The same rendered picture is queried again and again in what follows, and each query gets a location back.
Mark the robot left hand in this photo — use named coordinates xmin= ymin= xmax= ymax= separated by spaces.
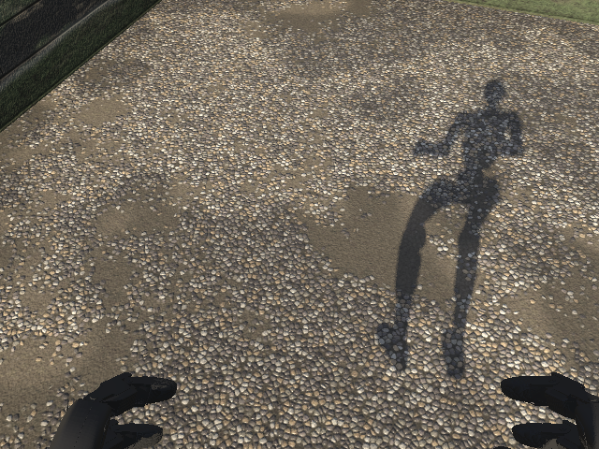
xmin=45 ymin=372 xmax=180 ymax=449

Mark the robot right hand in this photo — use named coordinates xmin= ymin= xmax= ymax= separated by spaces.
xmin=493 ymin=372 xmax=599 ymax=449

